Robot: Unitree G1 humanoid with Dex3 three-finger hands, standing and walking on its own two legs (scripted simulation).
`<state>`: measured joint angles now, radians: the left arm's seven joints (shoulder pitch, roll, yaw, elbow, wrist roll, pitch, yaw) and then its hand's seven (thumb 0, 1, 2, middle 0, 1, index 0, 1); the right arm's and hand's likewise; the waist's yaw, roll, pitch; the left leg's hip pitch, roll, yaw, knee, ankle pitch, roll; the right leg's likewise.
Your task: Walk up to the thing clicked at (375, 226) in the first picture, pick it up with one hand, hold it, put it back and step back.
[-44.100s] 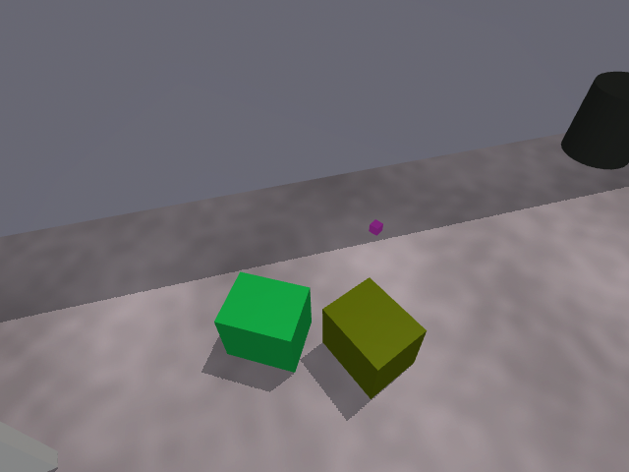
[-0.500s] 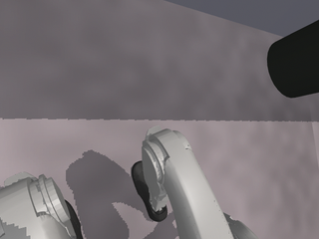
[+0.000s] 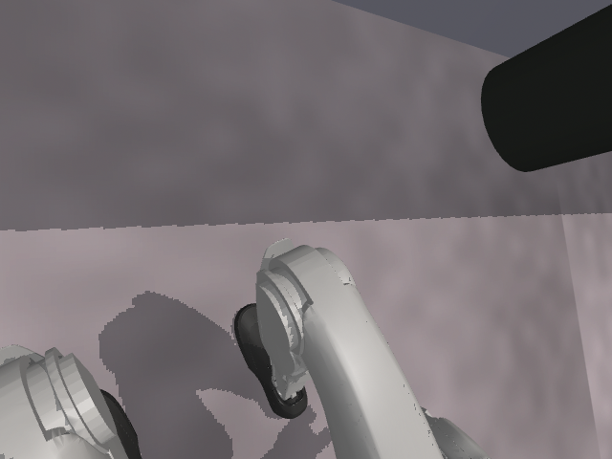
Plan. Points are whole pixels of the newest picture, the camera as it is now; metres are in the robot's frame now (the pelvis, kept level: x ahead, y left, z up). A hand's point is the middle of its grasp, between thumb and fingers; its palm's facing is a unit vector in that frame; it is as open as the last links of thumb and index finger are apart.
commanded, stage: rest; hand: left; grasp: from above
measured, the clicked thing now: out of the picture +0.50 +0.35 -0.27
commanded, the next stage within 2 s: open in 0.44 s
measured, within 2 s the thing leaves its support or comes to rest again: rests again in 0.26 s
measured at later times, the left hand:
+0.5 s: hand out of the picture +0.48 +0.34 -0.25, palm faces -0.40 -0.23 -0.89, open 5.0 cm
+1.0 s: hand out of the picture +0.49 +0.34 -0.25, palm faces -0.39 -0.22 -0.89, open 10.2 cm
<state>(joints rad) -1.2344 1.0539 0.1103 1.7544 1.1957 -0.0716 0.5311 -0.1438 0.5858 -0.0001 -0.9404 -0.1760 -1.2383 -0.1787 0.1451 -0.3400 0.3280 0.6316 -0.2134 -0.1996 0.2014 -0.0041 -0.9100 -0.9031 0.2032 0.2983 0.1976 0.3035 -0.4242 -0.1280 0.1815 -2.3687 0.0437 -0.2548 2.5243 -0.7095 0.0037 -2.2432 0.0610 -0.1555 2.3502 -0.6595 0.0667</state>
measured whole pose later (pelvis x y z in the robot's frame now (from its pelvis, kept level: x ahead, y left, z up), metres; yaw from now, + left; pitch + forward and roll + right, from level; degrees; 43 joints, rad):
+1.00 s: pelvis +0.00 +0.00 +0.01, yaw -2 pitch +29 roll -16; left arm -1.24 1.14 0.11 1.76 1.17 -0.08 0.53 -0.01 0.07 0.45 -0.55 -0.61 -0.60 -0.57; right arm 0.13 -0.35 0.39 0.61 -0.22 -0.21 0.21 0.00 -0.90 -0.91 0.20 0.30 0.20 0.30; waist -0.45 -0.15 0.23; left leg -2.36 0.05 -0.27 2.52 -0.71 0.01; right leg -2.22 0.07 -0.17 2.32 -0.65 0.08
